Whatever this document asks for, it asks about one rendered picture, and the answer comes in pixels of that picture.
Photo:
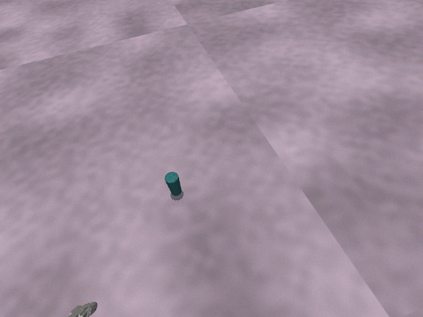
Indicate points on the cup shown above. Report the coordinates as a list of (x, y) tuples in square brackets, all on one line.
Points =
[(173, 183)]

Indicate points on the left robot hand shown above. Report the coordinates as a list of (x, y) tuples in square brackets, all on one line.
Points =
[(83, 311)]

